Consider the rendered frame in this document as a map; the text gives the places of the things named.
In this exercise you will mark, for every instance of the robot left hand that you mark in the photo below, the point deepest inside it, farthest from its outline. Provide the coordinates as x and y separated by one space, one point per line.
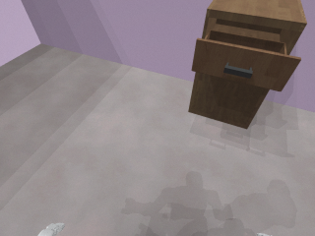
52 229

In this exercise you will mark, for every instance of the drawer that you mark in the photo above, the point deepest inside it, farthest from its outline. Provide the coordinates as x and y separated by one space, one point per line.
271 65

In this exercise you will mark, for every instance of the handle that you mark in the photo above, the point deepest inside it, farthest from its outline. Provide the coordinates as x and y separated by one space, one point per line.
238 71

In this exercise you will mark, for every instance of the cabinet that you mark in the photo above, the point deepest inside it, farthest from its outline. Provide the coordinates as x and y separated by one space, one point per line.
232 102

